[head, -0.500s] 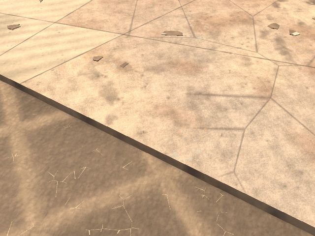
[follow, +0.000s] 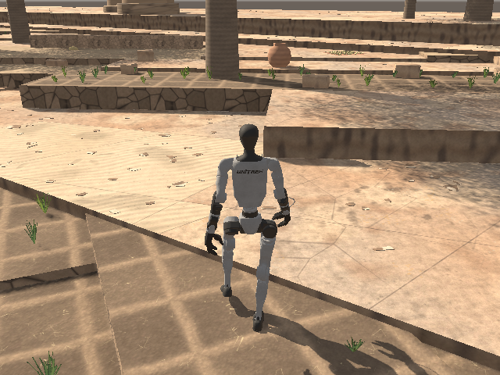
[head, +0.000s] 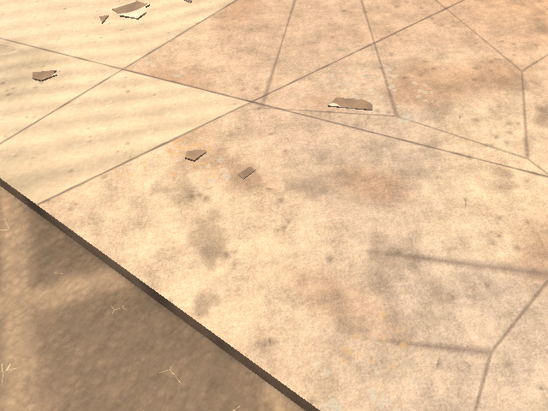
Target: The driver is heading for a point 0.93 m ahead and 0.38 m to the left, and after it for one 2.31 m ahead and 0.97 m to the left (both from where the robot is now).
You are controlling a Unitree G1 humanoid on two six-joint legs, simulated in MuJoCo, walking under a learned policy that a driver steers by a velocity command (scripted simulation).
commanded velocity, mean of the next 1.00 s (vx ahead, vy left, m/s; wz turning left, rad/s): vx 0.97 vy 0.00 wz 0.80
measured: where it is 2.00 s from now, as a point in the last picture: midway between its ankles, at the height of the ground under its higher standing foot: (145, 175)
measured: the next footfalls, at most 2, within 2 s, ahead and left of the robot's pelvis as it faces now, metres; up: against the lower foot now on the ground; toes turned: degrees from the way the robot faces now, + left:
left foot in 0.20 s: +0.40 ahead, +0.06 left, +0.00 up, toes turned +10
right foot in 0.62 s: +0.86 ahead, +0.02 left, +0.06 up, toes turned +28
